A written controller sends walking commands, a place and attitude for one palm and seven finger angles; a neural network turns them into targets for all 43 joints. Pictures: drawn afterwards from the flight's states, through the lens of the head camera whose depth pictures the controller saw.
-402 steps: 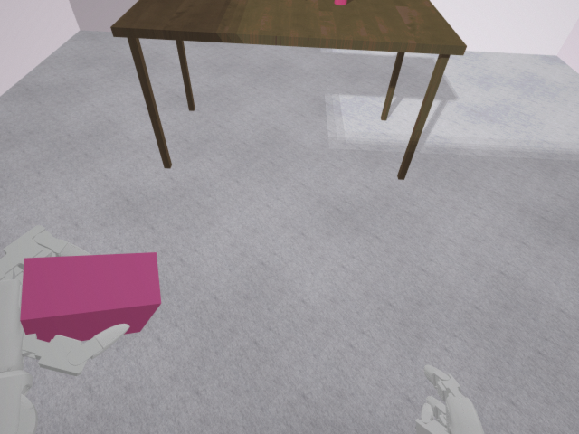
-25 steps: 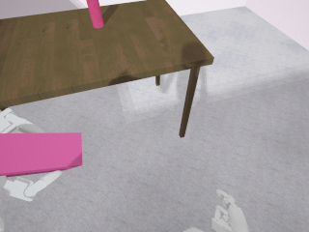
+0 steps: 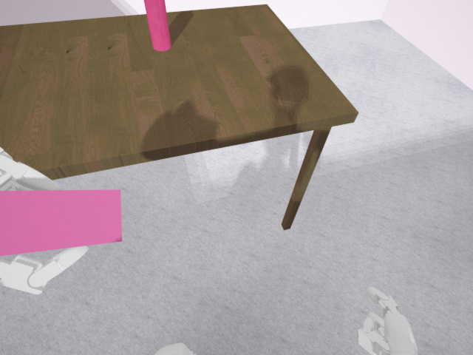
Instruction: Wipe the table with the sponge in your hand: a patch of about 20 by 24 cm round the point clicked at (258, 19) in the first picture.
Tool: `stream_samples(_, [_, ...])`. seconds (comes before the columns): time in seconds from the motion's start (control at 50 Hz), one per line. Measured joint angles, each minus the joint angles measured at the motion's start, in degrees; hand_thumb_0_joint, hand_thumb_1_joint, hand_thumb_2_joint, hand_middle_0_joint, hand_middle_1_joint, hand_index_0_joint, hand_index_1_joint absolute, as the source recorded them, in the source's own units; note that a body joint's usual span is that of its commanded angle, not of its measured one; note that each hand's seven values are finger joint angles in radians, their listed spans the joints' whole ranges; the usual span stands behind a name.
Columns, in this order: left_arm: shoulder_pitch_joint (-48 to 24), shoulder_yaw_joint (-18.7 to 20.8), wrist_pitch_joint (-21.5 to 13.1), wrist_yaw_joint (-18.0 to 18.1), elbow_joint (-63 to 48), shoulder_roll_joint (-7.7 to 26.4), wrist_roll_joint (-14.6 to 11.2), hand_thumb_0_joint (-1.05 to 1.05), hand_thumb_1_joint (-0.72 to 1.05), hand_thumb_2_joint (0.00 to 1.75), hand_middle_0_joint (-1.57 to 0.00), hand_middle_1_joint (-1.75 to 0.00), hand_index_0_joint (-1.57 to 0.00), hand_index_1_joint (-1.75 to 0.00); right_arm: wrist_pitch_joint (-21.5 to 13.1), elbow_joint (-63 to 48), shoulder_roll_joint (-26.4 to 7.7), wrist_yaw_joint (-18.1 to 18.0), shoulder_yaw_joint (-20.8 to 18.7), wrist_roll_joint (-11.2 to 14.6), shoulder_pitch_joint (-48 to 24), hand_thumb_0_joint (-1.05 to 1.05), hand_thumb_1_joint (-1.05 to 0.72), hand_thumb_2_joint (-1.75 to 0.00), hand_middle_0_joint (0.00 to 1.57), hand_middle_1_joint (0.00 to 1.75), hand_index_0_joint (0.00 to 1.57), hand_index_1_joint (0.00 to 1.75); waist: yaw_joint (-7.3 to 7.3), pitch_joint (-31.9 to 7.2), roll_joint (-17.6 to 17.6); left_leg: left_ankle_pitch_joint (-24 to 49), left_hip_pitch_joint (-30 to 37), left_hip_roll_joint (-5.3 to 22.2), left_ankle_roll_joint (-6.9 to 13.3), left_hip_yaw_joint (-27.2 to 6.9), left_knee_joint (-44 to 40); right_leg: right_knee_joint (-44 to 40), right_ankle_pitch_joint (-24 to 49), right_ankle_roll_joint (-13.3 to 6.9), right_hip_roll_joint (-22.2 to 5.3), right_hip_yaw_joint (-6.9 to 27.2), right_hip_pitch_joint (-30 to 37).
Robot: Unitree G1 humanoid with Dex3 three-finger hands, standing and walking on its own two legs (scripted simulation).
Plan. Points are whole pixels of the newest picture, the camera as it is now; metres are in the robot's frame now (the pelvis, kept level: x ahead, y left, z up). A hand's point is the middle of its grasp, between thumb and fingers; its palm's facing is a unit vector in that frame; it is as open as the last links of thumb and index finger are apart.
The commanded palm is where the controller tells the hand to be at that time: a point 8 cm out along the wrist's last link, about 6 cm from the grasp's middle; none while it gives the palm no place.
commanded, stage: take the last steps up to it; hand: left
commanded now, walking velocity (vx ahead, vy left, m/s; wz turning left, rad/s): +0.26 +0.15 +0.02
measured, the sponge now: (69, 220) +0.23 +0.21 +0.18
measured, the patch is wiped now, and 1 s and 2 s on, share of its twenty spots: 0.00 0.00 0.00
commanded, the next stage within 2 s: come to a stop and stand still in 1.86 s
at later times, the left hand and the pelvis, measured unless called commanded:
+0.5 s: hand (34, 177) +0.29 +0.28 +0.18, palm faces +0.40 -0.76 -0.51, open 10.0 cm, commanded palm +0.23 +0.31 +0.20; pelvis +0.08 +0.03 +0.02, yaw +2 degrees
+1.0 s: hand (6, 154) +0.31 +0.32 +0.19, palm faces +0.40 -0.77 -0.50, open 9.9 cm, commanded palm +0.26 +0.37 +0.20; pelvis +0.11 +0.09 +0.00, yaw +0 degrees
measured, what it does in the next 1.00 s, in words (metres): walks ahead: right foot, then left foot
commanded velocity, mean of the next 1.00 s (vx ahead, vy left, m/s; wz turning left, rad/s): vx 0.19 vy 0.15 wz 0.00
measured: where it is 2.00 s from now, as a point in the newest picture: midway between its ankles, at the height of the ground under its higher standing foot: outside the picture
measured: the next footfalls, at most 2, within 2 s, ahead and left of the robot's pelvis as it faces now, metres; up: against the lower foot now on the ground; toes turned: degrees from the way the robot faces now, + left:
right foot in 0.24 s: +0.10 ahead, -0.07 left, +0.00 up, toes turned -10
left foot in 0.62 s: +0.19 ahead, +0.21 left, +0.00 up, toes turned +10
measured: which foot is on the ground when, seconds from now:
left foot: down 0.00-0.24, up 0.26-0.60, down 0.62-0.96, up 0.98-1.00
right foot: up 0.00-0.22, down 0.24-0.64, up 0.66-0.92, down 0.94-1.00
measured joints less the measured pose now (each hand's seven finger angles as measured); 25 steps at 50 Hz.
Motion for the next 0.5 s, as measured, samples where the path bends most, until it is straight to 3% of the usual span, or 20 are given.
stream_samples(0.04, [-1.96,0.57,0.31,-0.38,4.02,0.17,-0.12,-0.01,-0.49,1.02,-0.76,-1.36,-0.75,-1.36,-0.10,0.54,2.17,0.35,1.23,0.22,-0.44,0.01,-0.91,-0.90,0.19,0.30,0.20,0.30,-0.32,-1.12,0.31,-1.59,0.11,0.21,0.19,0.07,0.22,8.95,-1.42,-0.10,1.82,-0.07,-4.31])
stream_samples(0.08, [-2.50,0.71,1.54,-0.71,6.40,-0.70,-0.33,-0.01,-0.49,1.02,-0.76,-1.36,-0.75,-1.36,-0.45,0.85,3.96,0.87,2.59,0.52,-0.34,0.01,-0.91,-0.90,0.19,0.30,0.20,0.30,-0.41,-2.03,0.99,-1.66,0.69,0.36,0.48,0.26,-1.00,10.76,0.20,0.08,2.63,-1.56,-6.97])
stream_samples(0.16, [0.02,-1.42,3.08,-0.98,4.78,-3.69,-0.82,-0.01,-0.49,1.02,-0.76,-1.36,-0.75,-1.36,-2.05,0.97,5.78,1.56,4.85,0.56,0.91,0.01,-0.90,-0.90,0.20,0.30,0.20,0.30,0.02,-2.36,2.71,-1.69,2.07,-0.09,0.40,0.80,-2.93,-0.42,3.78,0.27,3.33,-4.17,-6.46])
stream_samples(0.22, [2.48,-3.46,3.45,-1.26,1.63,-3.75,-0.62,-0.01,-0.49,1.02,-0.76,-1.36,-0.75,-1.36,-2.74,1.18,6.02,1.43,6.10,0.31,2.05,0.01,-0.90,-0.90,0.20,0.30,0.20,0.30,0.58,-2.04,3.69,-3.08,2.47,-0.92,0.05,0.74,-1.76,-13.27,7.54,0.13,4.34,-5.38,-2.08])
stream_samples(0.26, [2.85,-4.35,3.13,-1.55,1.15,-3.60,-0.05,-0.01,-0.49,1.02,-0.76,-1.36,-0.75,-1.36,-2.18,1.96,5.20,1.24,6.22,0.13,2.18,0.01,-0.90,-0.90,0.20,0.30,0.20,0.30,0.78,-1.79,5.78,-5.68,1.58,-0.35,0.36,-0.25,2.21,-16.21,12.09,-2.86,5.19,-6.37,-0.28])
stream_samples(0.3, [2.43,-4.66,2.95,-1.85,2.19,-3.41,-0.18,-0.01,-0.49,1.02,-0.76,-1.36,-0.75,-1.36,-0.78,3.68,4.21,1.34,5.84,-0.09,1.67,0.01,-0.90,-0.90,0.20,0.30,0.20,0.30,0.77,-1.90,6.43,-11.37,-1.73,-1.73,0.06,-2.78,12.81,-15.26,11.33,-4.71,4.57,-6.81,0.18])
stream_samples(0.34, [1.63,-4.09,2.63,-2.09,4.48,-3.68,-0.64,-0.01,-0.49,1.02,-0.76,-1.36,-0.75,-1.36,0.32,5.06,3.07,1.57,5.29,-0.19,1.16,0.01,-0.90,-0.90,0.20,0.30,0.20,0.30,0.97,-2.03,5.90,-11.94,-5.51,-3.04,-0.88,-4.43,23.80,-16.56,11.03,-4.79,3.55,-6.45,1.32])
stream_samples(0.38, [1.58,-2.79,2.20,-2.00,7.21,-4.16,-0.76,-0.01,-0.49,1.02,-0.76,-1.36,-0.75,-1.36,1.35,5.40,1.85,1.47,4.90,-0.33,0.69,0.02,-0.90,-0.90,0.20,0.30,0.20,0.30,0.72,-2.22,5.37,-10.41,-8.22,-2.81,-1.50,-5.18,28.67,-19.26,12.13,-4.00,2.90,-5.97,2.61])
stream_samples(0.42, [1.71,-1.86,1.95,-1.78,9.50,-4.41,-0.60,-0.01,-0.49,1.02,-0.76,-1.36,-0.75,-1.36,1.97,4.87,0.70,1.40,4.38,-0.38,0.46,0.02,-0.90,-0.90,0.20,0.30,0.20,0.30,0.17,-2.08,4.66,-8.87,-9.29,-1.84,-1.62,-5.26,26.64,-21.78,13.22,-3.54,2.18,-5.76,3.87])
stream_samples(0.5, [2.14,-2.54,2.55,-1.19,9.66,-5.01,-0.36,-0.01,-0.49,1.02,-0.76,-1.37,-0.75,-1.36,1.89,3.05,-1.49,1.27,2.91,-0.44,0.43,0.02,-0.91,-0.90,0.20,0.30,0.20,0.30,-0.31,-0.69,2.75,-6.73,-7.18,-0.27,-1.15,-3.50,12.89,-23.89,13.71,-2.27,0.54,-5.61,5.81])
